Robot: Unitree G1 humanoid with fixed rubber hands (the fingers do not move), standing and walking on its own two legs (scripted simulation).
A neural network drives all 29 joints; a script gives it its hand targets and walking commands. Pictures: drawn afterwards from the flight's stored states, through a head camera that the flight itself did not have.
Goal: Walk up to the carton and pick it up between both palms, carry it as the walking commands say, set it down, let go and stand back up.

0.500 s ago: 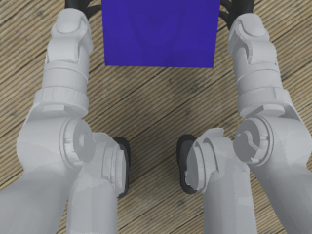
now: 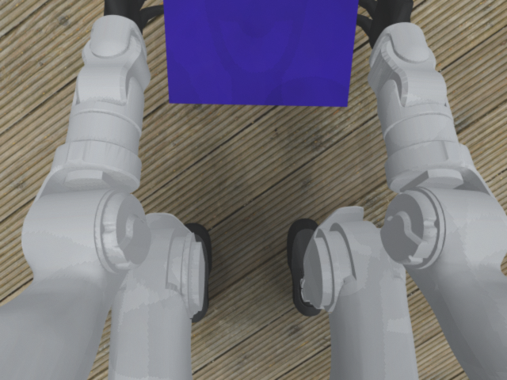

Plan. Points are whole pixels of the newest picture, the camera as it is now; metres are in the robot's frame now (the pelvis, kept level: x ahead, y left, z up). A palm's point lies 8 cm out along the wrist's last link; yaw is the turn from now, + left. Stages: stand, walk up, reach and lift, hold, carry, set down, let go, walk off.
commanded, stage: set down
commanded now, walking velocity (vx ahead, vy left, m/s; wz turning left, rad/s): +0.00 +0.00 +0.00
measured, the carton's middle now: (256, 22) +0.57 -0.01 -0.24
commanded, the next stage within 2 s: let go in 1.86 s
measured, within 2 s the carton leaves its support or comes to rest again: rests again in 0.12 s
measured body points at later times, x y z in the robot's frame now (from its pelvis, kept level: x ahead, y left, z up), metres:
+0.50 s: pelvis -0.02 +0.00 +0.00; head +0.35 +0.00 +0.25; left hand +0.53 +0.18 -0.19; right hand +0.52 -0.20 -0.18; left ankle +0.10 +0.12 -0.33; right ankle +0.10 -0.12 -0.33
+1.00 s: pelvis -0.01 +0.00 +0.06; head +0.33 +0.00 +0.36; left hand +0.54 +0.19 -0.07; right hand +0.53 -0.20 -0.07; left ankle +0.10 +0.12 -0.33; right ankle +0.10 -0.12 -0.33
